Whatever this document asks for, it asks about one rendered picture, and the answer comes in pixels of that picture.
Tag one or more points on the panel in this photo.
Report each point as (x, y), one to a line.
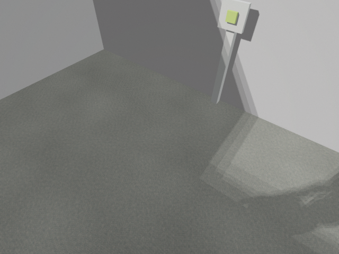
(242, 8)

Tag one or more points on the button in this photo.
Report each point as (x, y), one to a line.
(231, 16)

